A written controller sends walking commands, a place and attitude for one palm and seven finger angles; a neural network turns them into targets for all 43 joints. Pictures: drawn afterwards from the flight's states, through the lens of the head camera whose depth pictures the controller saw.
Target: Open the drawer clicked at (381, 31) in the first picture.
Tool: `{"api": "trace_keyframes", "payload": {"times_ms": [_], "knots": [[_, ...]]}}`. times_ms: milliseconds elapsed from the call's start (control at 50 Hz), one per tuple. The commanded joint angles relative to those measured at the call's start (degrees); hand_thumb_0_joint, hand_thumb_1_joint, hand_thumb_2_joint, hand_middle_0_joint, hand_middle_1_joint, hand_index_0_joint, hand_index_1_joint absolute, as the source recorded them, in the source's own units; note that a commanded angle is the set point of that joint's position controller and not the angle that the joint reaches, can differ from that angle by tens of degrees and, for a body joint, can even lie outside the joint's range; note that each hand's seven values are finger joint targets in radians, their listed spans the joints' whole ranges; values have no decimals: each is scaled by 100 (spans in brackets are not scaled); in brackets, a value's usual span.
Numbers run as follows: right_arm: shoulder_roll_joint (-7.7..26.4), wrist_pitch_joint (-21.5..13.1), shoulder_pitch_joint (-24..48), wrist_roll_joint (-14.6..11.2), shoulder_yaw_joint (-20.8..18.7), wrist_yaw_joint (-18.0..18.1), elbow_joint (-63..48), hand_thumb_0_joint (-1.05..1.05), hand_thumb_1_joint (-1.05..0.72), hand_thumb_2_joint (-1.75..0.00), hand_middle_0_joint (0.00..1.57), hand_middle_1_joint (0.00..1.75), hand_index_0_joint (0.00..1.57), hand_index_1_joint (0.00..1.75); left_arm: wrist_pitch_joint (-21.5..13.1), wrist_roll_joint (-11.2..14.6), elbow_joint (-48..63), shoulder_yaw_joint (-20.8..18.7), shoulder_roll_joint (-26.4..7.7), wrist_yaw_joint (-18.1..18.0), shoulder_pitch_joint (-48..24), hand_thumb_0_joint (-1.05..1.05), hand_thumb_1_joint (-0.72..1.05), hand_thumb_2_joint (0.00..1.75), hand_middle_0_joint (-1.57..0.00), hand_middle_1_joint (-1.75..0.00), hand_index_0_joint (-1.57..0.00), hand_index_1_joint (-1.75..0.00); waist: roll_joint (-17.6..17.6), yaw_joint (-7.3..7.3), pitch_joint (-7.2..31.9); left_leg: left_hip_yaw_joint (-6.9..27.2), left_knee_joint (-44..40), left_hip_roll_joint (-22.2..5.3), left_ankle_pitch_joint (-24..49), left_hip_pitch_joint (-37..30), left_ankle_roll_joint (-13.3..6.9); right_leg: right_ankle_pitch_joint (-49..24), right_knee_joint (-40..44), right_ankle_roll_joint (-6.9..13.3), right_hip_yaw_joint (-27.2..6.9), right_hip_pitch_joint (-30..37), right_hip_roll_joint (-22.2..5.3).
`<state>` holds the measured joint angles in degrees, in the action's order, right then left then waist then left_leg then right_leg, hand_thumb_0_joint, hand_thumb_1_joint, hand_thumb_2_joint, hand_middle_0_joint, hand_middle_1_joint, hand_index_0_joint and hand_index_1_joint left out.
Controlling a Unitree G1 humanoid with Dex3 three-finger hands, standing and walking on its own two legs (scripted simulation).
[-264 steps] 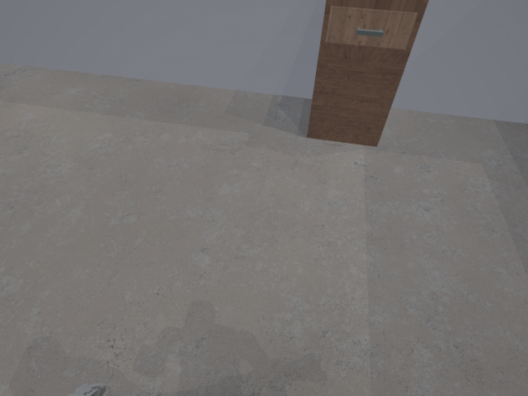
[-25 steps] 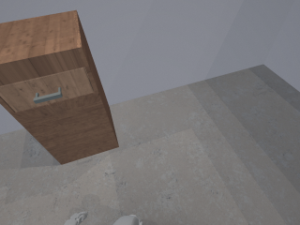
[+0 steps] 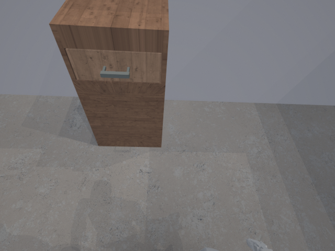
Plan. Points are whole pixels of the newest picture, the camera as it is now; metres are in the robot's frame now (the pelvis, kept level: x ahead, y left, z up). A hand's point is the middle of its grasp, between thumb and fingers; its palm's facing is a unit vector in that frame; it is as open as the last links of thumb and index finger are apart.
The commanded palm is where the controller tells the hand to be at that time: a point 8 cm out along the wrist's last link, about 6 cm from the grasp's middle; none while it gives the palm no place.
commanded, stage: take the last steps up to it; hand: left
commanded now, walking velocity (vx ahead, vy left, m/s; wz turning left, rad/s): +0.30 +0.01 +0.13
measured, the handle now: (115, 71) +0.78 +0.30 -0.10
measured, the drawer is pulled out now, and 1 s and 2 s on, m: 0.00 0.00 0.00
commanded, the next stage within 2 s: come to a stop and stand still in 0.90 s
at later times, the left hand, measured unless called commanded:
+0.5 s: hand out of the picture +0.00 +0.15 -0.17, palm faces +0.16 -0.98 -0.12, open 7.4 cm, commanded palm none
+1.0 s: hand (97, 174) +0.33 +0.25 -0.16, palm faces +0.03 -0.98 -0.19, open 7.4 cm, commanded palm none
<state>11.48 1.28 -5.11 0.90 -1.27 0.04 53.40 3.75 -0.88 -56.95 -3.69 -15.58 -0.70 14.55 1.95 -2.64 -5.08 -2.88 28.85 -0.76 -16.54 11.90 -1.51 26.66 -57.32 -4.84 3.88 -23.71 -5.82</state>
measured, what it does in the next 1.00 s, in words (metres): walks ahead: right foot, then left foot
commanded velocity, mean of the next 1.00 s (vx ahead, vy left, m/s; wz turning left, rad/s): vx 0.24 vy -0.02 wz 0.01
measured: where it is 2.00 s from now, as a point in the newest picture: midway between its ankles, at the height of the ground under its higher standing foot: (149, 242)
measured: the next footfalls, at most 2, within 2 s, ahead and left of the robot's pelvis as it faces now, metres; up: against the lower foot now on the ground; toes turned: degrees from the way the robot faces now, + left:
right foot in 0.18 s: +0.05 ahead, -0.13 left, +0.00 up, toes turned -5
left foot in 0.58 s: +0.22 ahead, +0.16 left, +0.00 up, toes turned +13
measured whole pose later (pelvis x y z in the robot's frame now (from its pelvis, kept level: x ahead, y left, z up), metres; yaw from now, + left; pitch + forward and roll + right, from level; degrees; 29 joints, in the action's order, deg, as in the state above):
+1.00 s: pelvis +0.24 +0.07 +0.00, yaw +1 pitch -1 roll +1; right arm 5.0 -3.0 -22.0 1.5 -1.3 0.9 64.3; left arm 0.6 -1.5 -58.3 -3.4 -10.5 0.3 8.0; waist 1.3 2.1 -1.8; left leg -12.1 19.6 -0.5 -16.3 2.0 -1.8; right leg 13.3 -46.2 -1.7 4.4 -28.5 -6.8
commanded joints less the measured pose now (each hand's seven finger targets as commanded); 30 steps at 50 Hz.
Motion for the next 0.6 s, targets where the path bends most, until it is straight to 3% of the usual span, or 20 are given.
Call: {"api": "trace_keyframes", "payload": {"times_ms": [0,60,100,120,140,160,180,200,220,240,260,280,300,380,460,480,520,540,560,580], "knots": [[1110,-106,-534,38,-327,83,-46,0,-90,-90,20,30,20,30,-240,-13,385,43,-179,32,-139,0,90,90,-20,-30,-20,-30,-1093,415,642,1248,-1109,-1385,1833,-812,-851,32,598,47,-28,-208,114],[1062,-130,-619,65,-334,69,35,0,-90,-90,20,30,20,30,-338,-39,367,93,-24,84,-145,0,90,90,-20,-30,-20,-30,-1137,414,429,1480,-1244,-1352,580,-494,-864,30,1453,141,113,178,219],[976,-147,-597,50,-315,59,124,0,-90,-90,20,30,20,30,-423,-52,231,108,7,111,133,0,90,90,-20,-30,-20,-30,-985,254,350,1457,-1105,-1186,-5,-91,-741,-359,2274,193,217,831,364],[910,-156,-546,31,-293,64,153,0,-90,-90,20,30,20,30,-474,-60,109,100,38,109,452,0,90,90,-20,-30,-20,-30,-805,87,355,1321,-808,-1028,-343,235,-596,-843,2940,207,283,1425,382],[709,-191,-578,-2,-265,56,184,0,-90,-90,20,30,20,30,-544,-84,-30,68,-98,83,791,0,90,90,-20,-30,-20,-30,-304,-67,373,1035,-164,-679,-642,759,-362,-992,3516,274,-11,2126,145],[335,-231,-649,-61,-184,26,105,0,-90,-90,20,30,20,30,-609,-137,-131,-7,-513,26,1105,0,90,90,-20,-30,-20,-30,992,-178,319,301,1075,-50,-1139,1830,-50,-143,4202,651,-1460,2766,-972],[365,-209,-226,-5,-192,-29,-179,0,-90,-90,20,30,20,30,-575,-106,-119,-87,-864,-2,1457,0,90,90,-20,-30,-20,-30,1438,-431,13,152,2127,122,-1839,2567,61,561,4887,1203,-2805,2545,-1941],[592,-154,-98,47,-262,-56,-156,0,-90,-90,20,30,20,30,-620,-64,-168,-95,-768,-46,1490,0,90,90,-20,-30,-20,-30,1466,-388,-182,472,2798,-113,-1478,2674,38,1177,5181,1293,-3070,2071,-1988],[603,-150,-20,55,-298,-96,-113,0,-90,-90,20,30,20,30,-647,-65,-160,-64,-593,-54,1268,0,90,90,-20,-30,-20,-30,1155,-280,-605,522,3203,-271,-1038,2765,31,1443,5308,1323,-2969,1608,-1901],[572,-155,-186,62,-305,-129,16,0,-90,-90,20,30,20,30,-675,-71,-125,-13,-382,-59,956,0,90,90,-20,-30,-20,-30,806,-61,-705,501,3316,-407,-583,2737,57,1043,5214,1240,-2384,1447,-1704],[459,-154,-377,77,-301,-154,149,0,-90,-90,20,30,20,30,-706,-69,-81,27,-189,-63,783,0,90,90,-20,-30,-20,-30,506,68,-582,411,3289,-470,-204,2525,118,327,5052,1132,-1728,1411,-1439],[344,-150,-539,72,-275,-166,254,0,-90,-90,20,30,20,30,-742,-57,-87,61,-105,-57,770,0,90,90,-20,-30,-20,-30,483,144,-442,284,3190,-468,33,2364,176,-410,4930,1037,-1173,1465,-1220],[255,-150,-647,53,-282,-174,330,0,-90,-90,20,30,20,30,-768,-58,-141,58,-74,-60,772,0,90,90,-20,-30,-20,-30,515,189,-391,156,3069,-492,165,2259,223,-859,4899,1009,-832,1511,-1146],[81,-180,-425,22,-232,-192,277,0,-90,-90,20,30,20,30,-826,-69,-444,80,-46,-63,1196,0,90,90,-20,-30,-20,-30,678,80,-286,-193,2119,-510,258,2134,302,-2068,4725,1092,-421,1767,-1081],[-34,-272,-243,4,-193,-234,227,0,-90,-90,20,30,20,30,-781,-82,-630,26,-150,-58,1271,0,90,90,-20,-30,-20,-30,735,31,-246,-461,1151,-388,204,1498,165,-1871,4534,1118,-261,1647,-1060],[3,-301,-331,1,-197,-224,245,0,-90,-90,20,30,20,30,-765,-79,-656,10,-173,-66,1232,0,90,90,-20,-30,-20,-30,728,90,-207,-454,949,-386,166,1223,127,-1841,4397,1112,-279,1598,-1091],[160,-381,-1157,32,-246,-163,495,0,-90,-90,20,30,20,30,-710,-49,-633,-34,-155,-51,1019,0,90,90,-20,-30,-20,-30,372,491,83,-665,222,-172,449,-143,69,-1612,3586,960,60,1090,-818],[452,-436,-1896,58,-313,-90,745,0,-90,-90,20,30,20,30,-692,-34,-639,5,46,-28,1086,0,90,90,-20,-30,-20,-30,-398,765,507,-358,-132,-343,286,-1220,3,-1859,2356,825,254,717,-515],[1103,-490,-2652,131,-460,0,929,0,-90,-90,20,30,20,30,-677,23,-533,48,403,16,1280,0,90,90,-20,-30,-20,-30,-1914,941,1094,1608,-715,-1793,44,-2138,-407,-361,609,554,657,-318,167],[1315,-431,-2988,83,-476,47,1004,0,-90,-90,20,30,20,30,-683,1,-331,63,404,16,1061,0,90,90,-20,-30,-20,-30,-2143,982,1191,2720,-1482,-2435,-315,-2134,-770,838,-559,594,247,-919,472]]}}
